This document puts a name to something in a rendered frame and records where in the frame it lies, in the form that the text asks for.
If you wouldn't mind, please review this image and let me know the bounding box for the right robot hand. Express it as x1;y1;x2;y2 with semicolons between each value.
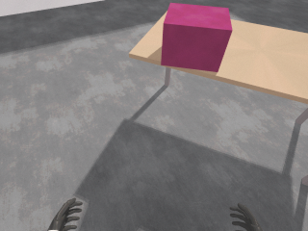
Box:
229;203;263;231

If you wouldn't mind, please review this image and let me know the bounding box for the table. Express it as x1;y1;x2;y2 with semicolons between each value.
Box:
129;13;308;186

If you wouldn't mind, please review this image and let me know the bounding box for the carton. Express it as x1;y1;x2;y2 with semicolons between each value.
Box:
161;3;233;72

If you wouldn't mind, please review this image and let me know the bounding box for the left robot hand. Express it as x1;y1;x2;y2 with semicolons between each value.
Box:
47;197;83;231

